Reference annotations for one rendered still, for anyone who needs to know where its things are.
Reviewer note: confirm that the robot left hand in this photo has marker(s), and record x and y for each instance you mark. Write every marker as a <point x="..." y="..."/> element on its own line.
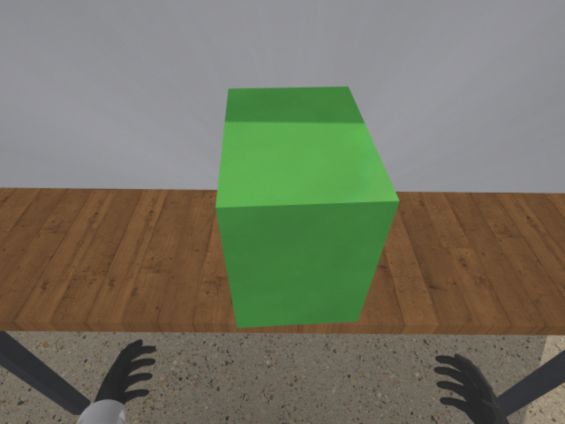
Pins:
<point x="117" y="380"/>

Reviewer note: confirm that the carton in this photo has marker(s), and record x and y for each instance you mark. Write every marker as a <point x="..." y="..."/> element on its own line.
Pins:
<point x="304" y="205"/>

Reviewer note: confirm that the table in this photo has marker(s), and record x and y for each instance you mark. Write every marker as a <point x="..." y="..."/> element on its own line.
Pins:
<point x="151" y="260"/>

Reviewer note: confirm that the robot right hand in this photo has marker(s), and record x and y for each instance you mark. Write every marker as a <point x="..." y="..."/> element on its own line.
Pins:
<point x="482" y="406"/>

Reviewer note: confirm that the robot left forearm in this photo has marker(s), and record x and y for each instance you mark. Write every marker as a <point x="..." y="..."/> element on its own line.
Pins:
<point x="103" y="412"/>

